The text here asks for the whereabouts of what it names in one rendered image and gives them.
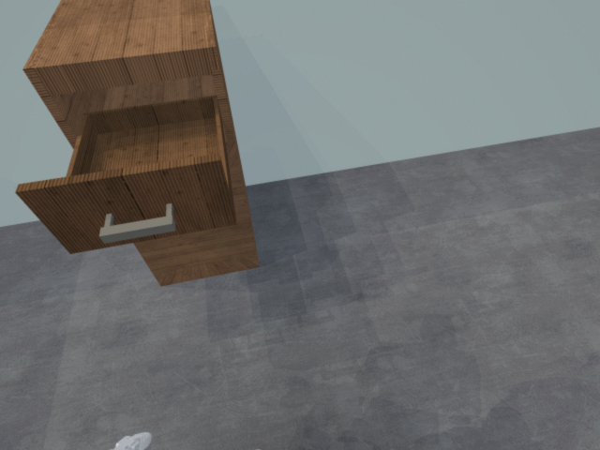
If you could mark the handle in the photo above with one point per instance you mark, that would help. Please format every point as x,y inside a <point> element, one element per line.
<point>113,233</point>

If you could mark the drawer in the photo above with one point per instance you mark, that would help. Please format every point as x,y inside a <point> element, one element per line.
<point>130,163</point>

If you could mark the cabinet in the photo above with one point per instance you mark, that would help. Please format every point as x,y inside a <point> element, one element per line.
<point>99,55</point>

